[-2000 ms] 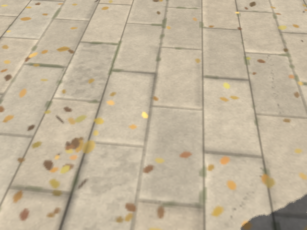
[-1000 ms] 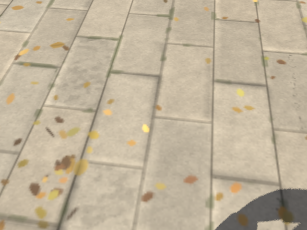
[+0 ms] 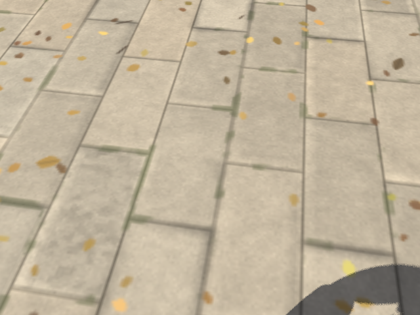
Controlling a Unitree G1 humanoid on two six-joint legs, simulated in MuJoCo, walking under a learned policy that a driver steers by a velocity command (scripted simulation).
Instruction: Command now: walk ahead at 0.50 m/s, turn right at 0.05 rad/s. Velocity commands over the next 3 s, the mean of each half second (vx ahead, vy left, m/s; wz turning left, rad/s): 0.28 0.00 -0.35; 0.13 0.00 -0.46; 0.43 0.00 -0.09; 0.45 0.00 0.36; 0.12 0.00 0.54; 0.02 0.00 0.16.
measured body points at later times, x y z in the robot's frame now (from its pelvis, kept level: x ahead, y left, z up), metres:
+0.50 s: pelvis +0.18 +0.03 +0.00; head +0.22 +0.03 +0.45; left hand +0.34 +0.25 -0.14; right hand +0.16 -0.22 -0.14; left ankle +0.19 +0.10 -0.74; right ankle +0.24 -0.10 -0.70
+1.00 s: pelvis +0.22 +0.00 +0.01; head +0.23 +0.00 +0.46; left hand +0.40 +0.21 -0.12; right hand +0.20 -0.27 -0.12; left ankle +0.28 +0.12 -0.71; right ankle +0.21 -0.08 -0.74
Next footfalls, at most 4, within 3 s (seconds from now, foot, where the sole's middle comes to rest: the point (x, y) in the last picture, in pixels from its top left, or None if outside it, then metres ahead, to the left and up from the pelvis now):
0.10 left None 0.23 0.10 -0.78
0.62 right None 0.25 -0.09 -0.78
1.08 left None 0.31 0.09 -0.78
1.52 right None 0.46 -0.24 -0.78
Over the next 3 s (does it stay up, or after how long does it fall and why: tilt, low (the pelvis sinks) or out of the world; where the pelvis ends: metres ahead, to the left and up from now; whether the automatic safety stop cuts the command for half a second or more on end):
stays up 0.70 -0.29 0.00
